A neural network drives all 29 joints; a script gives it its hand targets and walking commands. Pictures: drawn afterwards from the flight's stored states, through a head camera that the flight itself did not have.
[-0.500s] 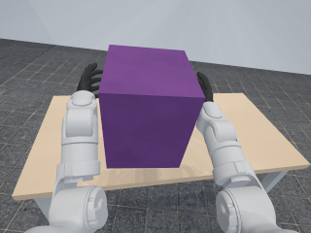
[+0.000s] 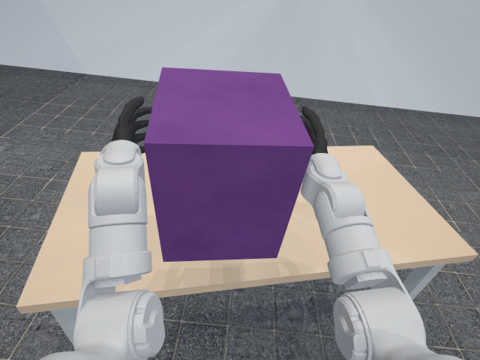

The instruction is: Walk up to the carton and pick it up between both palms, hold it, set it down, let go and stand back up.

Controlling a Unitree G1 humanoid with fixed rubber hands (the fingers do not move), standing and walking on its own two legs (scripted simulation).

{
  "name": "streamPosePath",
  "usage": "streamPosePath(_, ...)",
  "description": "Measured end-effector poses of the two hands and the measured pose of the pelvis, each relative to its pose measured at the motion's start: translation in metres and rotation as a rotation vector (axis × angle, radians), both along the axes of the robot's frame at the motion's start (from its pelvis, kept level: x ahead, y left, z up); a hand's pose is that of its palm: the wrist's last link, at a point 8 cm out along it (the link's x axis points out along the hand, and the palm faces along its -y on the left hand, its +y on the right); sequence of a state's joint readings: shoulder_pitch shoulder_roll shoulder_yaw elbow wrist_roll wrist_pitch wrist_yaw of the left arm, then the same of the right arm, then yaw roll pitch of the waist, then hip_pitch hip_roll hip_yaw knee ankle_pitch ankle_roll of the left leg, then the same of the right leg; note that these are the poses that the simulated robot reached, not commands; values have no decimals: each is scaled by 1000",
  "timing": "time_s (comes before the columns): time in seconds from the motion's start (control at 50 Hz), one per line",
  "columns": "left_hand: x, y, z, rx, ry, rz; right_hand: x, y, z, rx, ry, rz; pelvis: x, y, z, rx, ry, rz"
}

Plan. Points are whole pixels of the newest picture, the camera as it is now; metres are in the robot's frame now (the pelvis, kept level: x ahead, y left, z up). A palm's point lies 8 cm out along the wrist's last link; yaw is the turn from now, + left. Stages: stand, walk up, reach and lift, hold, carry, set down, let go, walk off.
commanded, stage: hold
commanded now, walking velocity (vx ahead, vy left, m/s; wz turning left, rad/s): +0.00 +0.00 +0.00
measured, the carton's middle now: (222, 167) +0.38 +0.01 +0.18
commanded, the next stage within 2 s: none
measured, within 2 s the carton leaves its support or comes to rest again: neither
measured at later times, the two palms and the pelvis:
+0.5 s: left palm (123, 147) +0.36 +0.16 +0.23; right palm (310, 155) +0.36 -0.13 +0.22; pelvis +0.00 +0.00 +0.00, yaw +0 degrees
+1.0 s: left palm (124, 148) +0.36 +0.16 +0.23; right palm (311, 156) +0.36 -0.13 +0.22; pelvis +0.00 +0.00 +0.00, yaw +0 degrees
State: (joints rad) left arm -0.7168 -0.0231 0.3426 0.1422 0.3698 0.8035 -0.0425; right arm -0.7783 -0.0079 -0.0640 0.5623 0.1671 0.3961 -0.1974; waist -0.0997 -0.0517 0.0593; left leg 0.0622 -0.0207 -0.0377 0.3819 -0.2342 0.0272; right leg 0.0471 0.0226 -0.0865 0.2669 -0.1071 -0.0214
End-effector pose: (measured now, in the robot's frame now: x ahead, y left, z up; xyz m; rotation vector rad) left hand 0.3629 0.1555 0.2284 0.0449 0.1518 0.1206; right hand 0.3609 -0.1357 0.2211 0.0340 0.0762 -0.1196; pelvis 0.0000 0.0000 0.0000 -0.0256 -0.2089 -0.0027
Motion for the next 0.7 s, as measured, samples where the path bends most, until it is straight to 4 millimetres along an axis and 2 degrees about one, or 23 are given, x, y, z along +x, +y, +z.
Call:
streamPosePath(0.24,3,3,0,-2,9,4,4,3,0,-2,8,4,0,-1,0,3,6,4)
streamPosePath(0.36,-2,5,3,2,-20,6,1,4,5,-6,-23,9,2,0,0,0,0,3)
streamPosePath(0.7,-1,3,-1,-2,4,2,1,3,-1,-1,-3,3,1,1,0,3,0,-6)
